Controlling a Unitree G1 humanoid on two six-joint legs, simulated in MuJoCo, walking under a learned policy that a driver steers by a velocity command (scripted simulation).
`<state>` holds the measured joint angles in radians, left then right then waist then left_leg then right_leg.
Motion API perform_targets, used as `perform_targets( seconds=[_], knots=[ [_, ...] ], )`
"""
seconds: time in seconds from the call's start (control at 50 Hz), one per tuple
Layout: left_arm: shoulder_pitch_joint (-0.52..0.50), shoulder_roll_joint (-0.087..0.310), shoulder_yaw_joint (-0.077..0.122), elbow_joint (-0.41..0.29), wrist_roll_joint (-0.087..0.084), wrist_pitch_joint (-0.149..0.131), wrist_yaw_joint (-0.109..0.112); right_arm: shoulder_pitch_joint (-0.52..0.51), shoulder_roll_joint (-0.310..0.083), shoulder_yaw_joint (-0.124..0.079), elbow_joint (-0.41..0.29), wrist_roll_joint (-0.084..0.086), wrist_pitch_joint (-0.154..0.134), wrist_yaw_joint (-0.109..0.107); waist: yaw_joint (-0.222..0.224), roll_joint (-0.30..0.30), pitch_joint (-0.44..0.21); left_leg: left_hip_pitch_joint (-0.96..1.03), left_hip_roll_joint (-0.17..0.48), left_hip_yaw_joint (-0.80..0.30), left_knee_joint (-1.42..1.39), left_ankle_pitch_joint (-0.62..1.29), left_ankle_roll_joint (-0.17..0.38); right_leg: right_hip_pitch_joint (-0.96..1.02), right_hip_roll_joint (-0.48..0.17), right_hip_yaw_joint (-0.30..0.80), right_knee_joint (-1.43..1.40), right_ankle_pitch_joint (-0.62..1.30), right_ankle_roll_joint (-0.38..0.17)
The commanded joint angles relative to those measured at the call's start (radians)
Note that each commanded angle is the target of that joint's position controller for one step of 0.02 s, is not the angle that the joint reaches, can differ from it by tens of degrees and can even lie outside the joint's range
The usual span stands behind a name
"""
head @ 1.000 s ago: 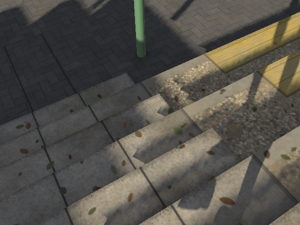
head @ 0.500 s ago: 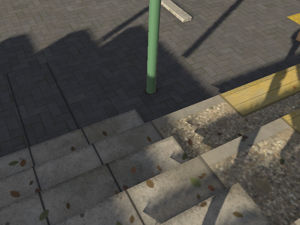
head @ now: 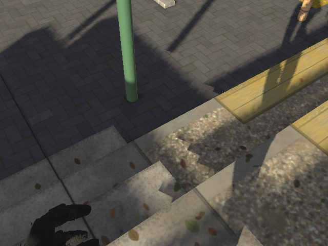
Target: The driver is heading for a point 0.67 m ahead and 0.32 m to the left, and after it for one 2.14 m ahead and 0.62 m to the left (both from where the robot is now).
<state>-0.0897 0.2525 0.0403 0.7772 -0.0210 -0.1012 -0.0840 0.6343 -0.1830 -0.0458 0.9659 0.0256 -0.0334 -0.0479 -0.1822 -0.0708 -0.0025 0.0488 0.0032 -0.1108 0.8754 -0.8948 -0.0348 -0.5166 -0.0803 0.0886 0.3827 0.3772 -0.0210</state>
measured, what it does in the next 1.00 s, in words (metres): goes down, turning left: right foot 0.15 m lower, then left foot 0.14 m lower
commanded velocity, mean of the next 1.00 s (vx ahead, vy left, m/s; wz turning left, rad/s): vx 0.50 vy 0.00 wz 0.54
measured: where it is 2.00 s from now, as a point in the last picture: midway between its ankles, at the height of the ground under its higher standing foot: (75, 208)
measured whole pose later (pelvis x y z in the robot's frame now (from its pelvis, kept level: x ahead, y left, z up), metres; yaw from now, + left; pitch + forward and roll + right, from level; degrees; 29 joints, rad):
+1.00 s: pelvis +0.49 +0.09 -0.20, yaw +34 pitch +2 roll +1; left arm 0.10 0.25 0.06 0.72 0.01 -0.09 0.00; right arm 0.43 -0.19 -0.05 0.84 0.03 -0.04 -0.04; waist -0.05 -0.06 -0.05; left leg -0.29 -0.16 -0.18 0.72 -0.45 0.08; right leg -0.75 -0.05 0.15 0.95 0.16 0.03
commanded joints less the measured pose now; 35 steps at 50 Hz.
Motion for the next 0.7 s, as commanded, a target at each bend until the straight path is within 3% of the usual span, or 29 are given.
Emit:
perform_targets(
  seconds=[0.02,0.04,0.06,0.08,0.1,0.12,0.14,0.16,0.18,0.2,0.22,0.26,0.3,0.32,0.34,0.36,0.38,0.4,0.42,0.46,0.54,0.58,0.6,0.62,0.64,0.66,0.68,0.7],
  knots=[
    [0.431,0.174,0.072,0.092,0.019,-0.002,0.025,-0.005,-0.117,-0.035,-0.008,-0.008,-0.011,0.023,0.266,0.134,-0.063,-0.397,0.027,-0.122,0.44,0.637,0.067,0.645,-0.061,-0.003,0.087,0.048,-0.02],
    [0.582,0.205,0.052,0.128,0.06,-0.005,0.018,0.134,-0.009,-0.021,0.029,0.014,-0.031,0.042,0.266,-0.112,-0.261,-0.723,-0.09,-0.162,0.881,-0.046,0.026,1.038,-0.208,0.081,0.448,0.431,-0.077],
    [0.591,0.238,0.062,0.133,0.045,0.015,0.004,0.273,-0.028,-0.014,0.012,0.043,-0.052,0.05,0.207,-0.324,-0.441,-0.818,-0.032,-0.211,1.051,0.002,0.005,1.107,-0.31,0.231,0.476,0.507,-0.139],
    [0.583,0.28,0.087,0.146,0.013,0.035,-0.005,0.191,-0.05,-0.011,-0.077,0.074,-0.055,0.04,0.222,-0.344,-0.532,-0.876,-0.018,-0.156,0.999,0.173,0.002,1.036,-0.43,0.535,0.165,-0.229,-0.253],
    [0.519,0.199,0.069,0.157,0.008,0.047,0.001,0.049,-0.076,-0.022,-0.101,0.071,-0.033,0.009,0.213,-0.106,-0.392,-0.9,0.031,-0.038,0.964,0.301,-0.007,0.826,-0.401,0.564,-0.031,-0.677,-0.251],
    [0.401,0.118,0.044,0.128,0.022,0.045,0.007,-0.054,-0.092,-0.031,-0.106,0.052,-0.006,-0.02,0.219,0.015,-0.212,-0.883,0.043,0.007,0.96,0.411,0.012,0.598,-0.361,0.469,-0.086,-0.704,-0.208],
    [0.308,0.096,0.029,0.11,0.053,0.032,0.004,-0.037,-0.073,-0.033,-0.114,0.038,0.019,-0.033,0.164,0.025,-0.14,-0.812,0.076,-0.016,0.842,0.554,0.035,0.382,-0.378,0.414,-0.077,-0.64,-0.215],
    [0.256,0.063,0.023,0.119,0.062,0.013,0.006,-0.071,-0.078,-0.044,-0.115,0.012,0.028,-0.039,0.149,0.012,-0.066,-0.749,0.109,-0.063,0.729,0.621,0.064,0.245,-0.327,0.316,-0.034,-0.521,-0.184],
    [0.261,0.043,0.018,0.137,0.061,0.003,0.008,-0.096,-0.083,-0.054,-0.128,0.006,0.028,-0.038,0.142,-0.035,-0.043,-0.736,0.119,-0.068,0.672,0.616,0.088,0.197,-0.284,0.229,-0.015,-0.444,-0.151],
    [0.266,0.036,0.017,0.154,0.049,-0.011,0.024,-0.103,-0.08,-0.065,-0.132,0.009,0.025,-0.037,0.118,-0.033,-0.012,-0.695,0.12,-0.092,0.473,0.696,0.088,0.143,-0.219,0.115,-0.048,-0.39,-0.122],
    [0.302,0.042,0.021,0.179,0.042,-0.011,0.043,-0.151,-0.064,-0.064,-0.154,0.002,0.026,-0.035,0.135,-0.07,-0.004,-0.726,0.116,-0.076,0.369,0.714,0.082,0.194,-0.206,0.08,-0.064,-0.339,-0.136],
    [0.386,0.06,0.031,0.22,0.05,-0.007,0.082,-0.232,-0.054,-0.061,-0.197,-0.011,0.03,-0.017,0.152,-0.038,-0.025,-0.79,0.11,-0.09,0.292,0.749,0.068,0.29,-0.249,0.074,-0.031,-0.178,-0.178],
    [0.372,0.108,0.042,0.206,0.059,-0.01,0.087,-0.229,-0.079,-0.067,-0.204,-0.015,0.032,0.014,0.129,0.018,-0.042,-0.784,0.088,-0.074,0.312,0.866,0.082,0.285,-0.284,0.046,-0.005,-0.107,-0.203],
    [0.382,0.089,0.036,0.2,0.047,-0.012,0.085,-0.263,-0.094,-0.07,-0.222,-0.014,0.03,0.024,0.131,0.056,-0.022,-0.809,0.079,-0.093,0.224,0.994,0.1,0.29,-0.242,-0.011,-0.008,-0.178,-0.172],
    [0.401,0.055,0.031,0.215,0.028,-0.011,0.096,-0.302,-0.091,-0.071,-0.23,-0.009,0.023,0.037,0.143,0.019,0.001,-0.862,0.081,-0.139,0.151,1.08,0.112,0.343,-0.232,-0.029,0.016,-0.29,-0.131],
    [0.444,0.044,0.027,0.228,0.02,-0.008,0.102,-0.338,-0.088,-0.068,-0.243,-0.01,0.02,0.046,0.164,0.01,0.024,-0.906,0.07,-0.142,0.121,1.127,0.121,0.372,-0.232,-0.039,0.031,-0.348,-0.117],
    [0.453,0.038,0.023,0.221,0.02,-0.005,0.114,-0.389,-0.101,-0.071,-0.267,-0.014,0.017,0.056,0.169,0.036,0.08,-0.859,0.046,-0.114,-0.006,1.233,0.122,0.294,-0.193,-0.121,0.019,-0.406,-0.092],
    [0.456,0.046,0.022,0.219,0.023,-0.001,0.131,-0.447,-0.086,-0.064,-0.286,-0.02,0.015,0.066,0.183,0.009,0.089,-0.802,0.044,-0.084,-0.073,1.349,0.11,0.25,-0.177,-0.158,0.062,-0.493,-0.083],
    [0.481,0.04,0.019,0.22,0.026,0.003,0.137,-0.503,-0.077,-0.059,-0.313,-0.024,0.016,0.079,0.207,0.019,0.09,-0.78,0.03,-0.051,-0.099,1.389,0.104,0.243,-0.178,-0.177,0.075,-0.548,-0.08],
    [0.511,0.054,0.019,0.207,0.028,0.015,0.14,-0.554,-0.06,-0.049,-0.346,-0.013,0.024,0.1,0.238,0.028,0.112,-0.757,0.035,-0.029,-0.159,1.385,0.103,0.232,-0.206,-0.181,0.137,-0.651,-0.083],
    [0.556,0.093,0.042,0.168,0.021,0.051,0.144,-0.668,-0.048,-0.031,-0.402,0.002,0.03,0.133,0.327,0.05,0.157,-0.74,0.052,0.043,-0.31,1.304,0.091,0.277,-0.235,-0.19,0.305,-0.708,-0.056],
    [0.543,0.122,0.057,0.161,0.01,0.064,0.141,-0.659,-0.055,-0.032,-0.404,0.013,0.032,0.134,0.319,0.019,0.159,-0.648,0.048,0.102,-0.294,1.131,0.091,0.251,-0.272,-0.167,0.378,-0.597,-0.064],
    [0.545,0.13,0.061,0.16,0.012,0.069,0.136,-0.615,-0.079,-0.042,-0.386,0.015,0.033,0.127,0.299,0.033,0.144,-0.587,0.041,0.127,-0.33,1.044,0.103,0.268,-0.281,-0.17,0.458,-0.507,-0.056],
    [0.531,0.152,0.066,0.159,0.016,0.066,0.131,-0.51,-0.123,-0.062,-0.349,0.009,0.03,0.114,0.244,0.041,0.103,-0.455,0.007,0.162,-0.366,1.001,0.123,0.266,-0.263,-0.193,0.613,-0.34,-0.042],
    [0.493,0.162,0.068,0.16,0.009,0.056,0.128,-0.338,-0.168,-0.092,-0.272,0.001,0.022,0.099,0.152,0.048,0.018,-0.234,-0.039,0.216,-0.447,1.116,0.157,0.235,-0.216,-0.249,0.86,-0.208,-0.014],
    [0.51,0.162,0.077,0.175,-0.001,0.038,0.127,-0.221,-0.249,-0.127,-0.225,-0.01,0.029,0.079,0.061,0.141,-0.052,0.09,0.007,0.146,-0.433,1.32,0.233,0.007,-0.132,-0.273,1.24,-0.366,0.036],
    [0.633,0.039,0.043,0.144,0.036,-0.006,0.104,-0.17,-0.328,-0.105,-0.203,-0.036,0.011,0.085,0.121,0.431,-0.2,0.467,0.182,-0.09,-0.097,1.886,0.374,-0.443,-0.018,-0.181,1.769,-1.298,0.097],
    [0.631,0.091,0.036,0.098,0.001,-0.045,0.081,-0.052,-0.32,-0.104,-0.19,-0.009,0.017,0.101,0.057,0.357,-0.49,0.591,0.286,-0.338,-0.148,1.595,0.523,-0.49,-0.007,-0.003,1.779,-1.29,0.11]
  ],
)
